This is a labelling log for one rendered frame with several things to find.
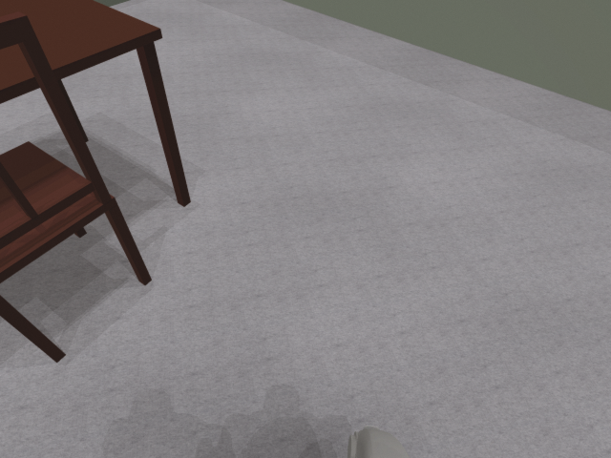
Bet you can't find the right robot thigh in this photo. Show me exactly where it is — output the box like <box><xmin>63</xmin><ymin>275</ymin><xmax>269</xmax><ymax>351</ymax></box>
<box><xmin>348</xmin><ymin>428</ymin><xmax>410</xmax><ymax>458</ymax></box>

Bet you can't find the chair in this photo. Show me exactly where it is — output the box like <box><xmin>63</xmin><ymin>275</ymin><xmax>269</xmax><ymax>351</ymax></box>
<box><xmin>0</xmin><ymin>11</ymin><xmax>152</xmax><ymax>363</ymax></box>

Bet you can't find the table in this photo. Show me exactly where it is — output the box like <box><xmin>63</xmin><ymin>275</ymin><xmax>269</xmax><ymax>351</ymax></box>
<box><xmin>0</xmin><ymin>0</ymin><xmax>191</xmax><ymax>207</ymax></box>

